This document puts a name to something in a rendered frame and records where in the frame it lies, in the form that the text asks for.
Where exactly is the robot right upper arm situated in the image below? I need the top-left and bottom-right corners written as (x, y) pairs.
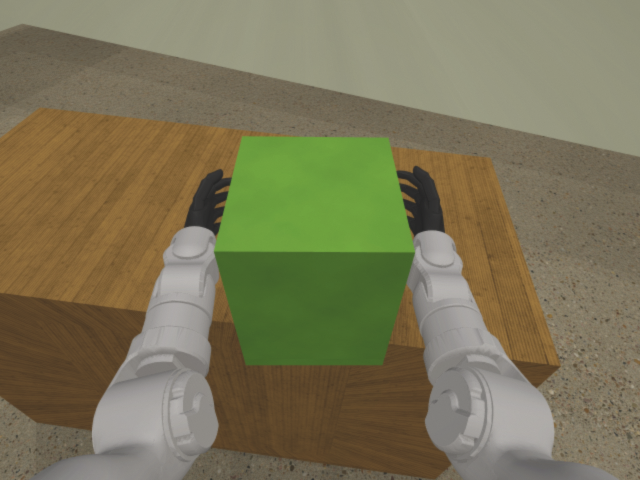
top-left (425, 365), bottom-right (619, 480)

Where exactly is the robot right hand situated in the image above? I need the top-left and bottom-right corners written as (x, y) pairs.
top-left (396, 166), bottom-right (445, 237)

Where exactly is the carton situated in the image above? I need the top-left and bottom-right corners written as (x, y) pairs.
top-left (214, 136), bottom-right (415, 365)

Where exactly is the pedestal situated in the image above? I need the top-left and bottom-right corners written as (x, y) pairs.
top-left (0, 108), bottom-right (561, 480)

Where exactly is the robot left upper arm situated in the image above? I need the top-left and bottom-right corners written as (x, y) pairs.
top-left (29, 368), bottom-right (219, 480)

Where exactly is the robot left hand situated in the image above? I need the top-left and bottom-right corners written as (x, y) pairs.
top-left (184, 169), bottom-right (232, 236)

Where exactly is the left robot forearm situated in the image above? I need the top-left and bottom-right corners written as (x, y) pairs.
top-left (92, 226), bottom-right (219, 452)

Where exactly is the right robot forearm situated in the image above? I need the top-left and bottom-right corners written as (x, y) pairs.
top-left (406, 230), bottom-right (554, 423)

